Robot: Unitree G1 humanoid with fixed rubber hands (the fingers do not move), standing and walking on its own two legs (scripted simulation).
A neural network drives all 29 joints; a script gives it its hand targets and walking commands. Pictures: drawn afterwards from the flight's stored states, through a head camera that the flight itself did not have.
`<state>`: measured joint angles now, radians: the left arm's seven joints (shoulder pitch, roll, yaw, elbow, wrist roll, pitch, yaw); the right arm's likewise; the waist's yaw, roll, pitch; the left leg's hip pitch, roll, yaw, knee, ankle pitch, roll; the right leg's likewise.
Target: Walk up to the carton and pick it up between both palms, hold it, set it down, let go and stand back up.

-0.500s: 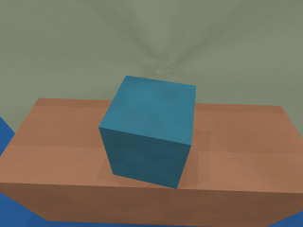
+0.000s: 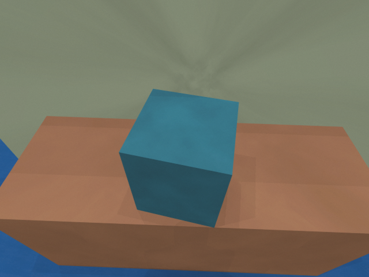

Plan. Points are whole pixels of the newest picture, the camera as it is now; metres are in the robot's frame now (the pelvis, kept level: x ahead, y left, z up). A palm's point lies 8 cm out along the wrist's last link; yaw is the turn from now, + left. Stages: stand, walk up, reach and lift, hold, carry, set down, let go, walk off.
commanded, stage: stand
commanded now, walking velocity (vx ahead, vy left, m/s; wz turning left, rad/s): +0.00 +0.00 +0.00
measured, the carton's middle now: (184, 159) +0.43 +0.00 -0.04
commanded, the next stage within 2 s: none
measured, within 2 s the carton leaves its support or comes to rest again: neither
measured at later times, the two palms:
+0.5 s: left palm out of the picture -0.03 +0.22 -0.14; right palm out of the picture -0.01 -0.22 -0.14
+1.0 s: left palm out of the picture -0.02 +0.22 -0.14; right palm out of the picture -0.01 -0.22 -0.14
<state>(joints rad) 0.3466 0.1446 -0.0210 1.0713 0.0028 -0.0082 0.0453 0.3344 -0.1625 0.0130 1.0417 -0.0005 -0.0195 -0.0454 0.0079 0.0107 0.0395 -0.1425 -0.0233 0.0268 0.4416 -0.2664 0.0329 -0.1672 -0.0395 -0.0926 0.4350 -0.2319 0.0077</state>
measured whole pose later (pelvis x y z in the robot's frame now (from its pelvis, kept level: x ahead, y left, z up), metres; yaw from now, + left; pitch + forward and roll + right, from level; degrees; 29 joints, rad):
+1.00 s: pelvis +0.00 +0.00 +0.00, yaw +0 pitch -2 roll +0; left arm 0.34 0.16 -0.02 1.06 0.00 -0.01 0.04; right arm 0.34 -0.16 0.02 1.05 0.00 -0.02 -0.04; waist 0.01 0.00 0.03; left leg -0.14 -0.02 0.03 0.44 -0.27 0.03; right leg -0.17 -0.04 -0.09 0.44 -0.24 0.01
